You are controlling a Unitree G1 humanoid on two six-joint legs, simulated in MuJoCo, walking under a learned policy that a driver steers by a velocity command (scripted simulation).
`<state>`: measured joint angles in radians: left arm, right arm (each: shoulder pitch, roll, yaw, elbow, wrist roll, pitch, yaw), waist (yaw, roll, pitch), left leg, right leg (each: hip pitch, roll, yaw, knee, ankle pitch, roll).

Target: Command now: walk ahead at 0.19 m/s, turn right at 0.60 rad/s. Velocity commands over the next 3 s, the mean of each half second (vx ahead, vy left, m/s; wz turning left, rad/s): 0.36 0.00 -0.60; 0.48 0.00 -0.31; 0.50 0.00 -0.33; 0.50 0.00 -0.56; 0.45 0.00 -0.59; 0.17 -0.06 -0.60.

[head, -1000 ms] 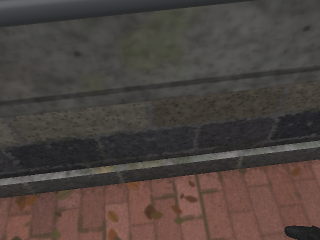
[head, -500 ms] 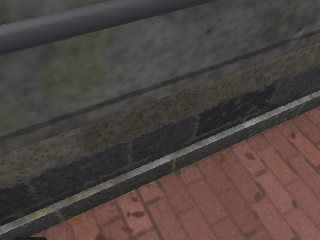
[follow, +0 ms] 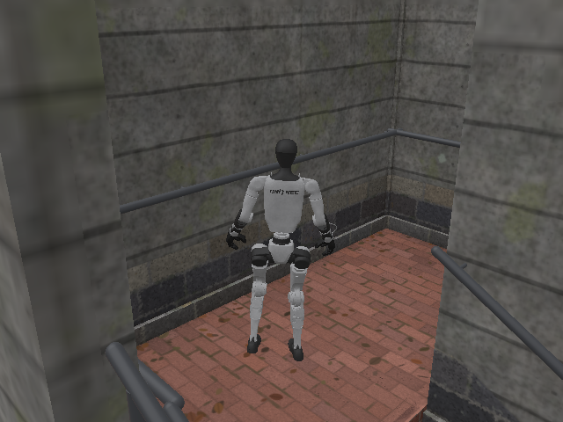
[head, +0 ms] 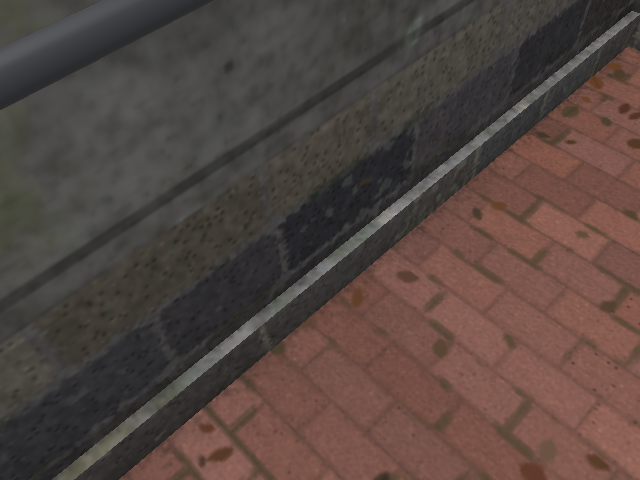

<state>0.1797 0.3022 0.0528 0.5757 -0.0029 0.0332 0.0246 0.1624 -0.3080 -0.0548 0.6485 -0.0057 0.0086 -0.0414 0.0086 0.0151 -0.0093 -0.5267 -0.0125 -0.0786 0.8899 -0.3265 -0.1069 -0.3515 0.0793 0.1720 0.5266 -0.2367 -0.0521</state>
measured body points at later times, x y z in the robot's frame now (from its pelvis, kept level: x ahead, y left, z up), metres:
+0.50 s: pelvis +0.14 -0.04 -0.01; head +0.17 -0.04 +0.44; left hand +0.44 +0.10 -0.07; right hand +0.01 -0.31 -0.12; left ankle +0.02 +0.15 -0.74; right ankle +0.23 -0.22 -0.69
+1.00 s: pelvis +0.38 -0.21 +0.00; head +0.41 -0.23 +0.45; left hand +0.56 +0.02 -0.12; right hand +0.45 -0.52 -0.09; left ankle +0.61 -0.16 -0.70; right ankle +0.25 -0.22 -0.74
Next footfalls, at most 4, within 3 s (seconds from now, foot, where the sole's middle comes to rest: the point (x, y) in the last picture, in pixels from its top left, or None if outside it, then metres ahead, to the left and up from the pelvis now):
0.12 left None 0.06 0.15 -0.78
0.58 right None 0.28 -0.24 -0.78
1.08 left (454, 398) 0.64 -0.21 -0.78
1.60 right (633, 369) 0.70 -0.61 -0.78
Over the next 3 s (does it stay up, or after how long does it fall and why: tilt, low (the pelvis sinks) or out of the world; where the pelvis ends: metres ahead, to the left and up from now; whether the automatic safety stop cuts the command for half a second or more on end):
stays up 0.94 -0.98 -0.01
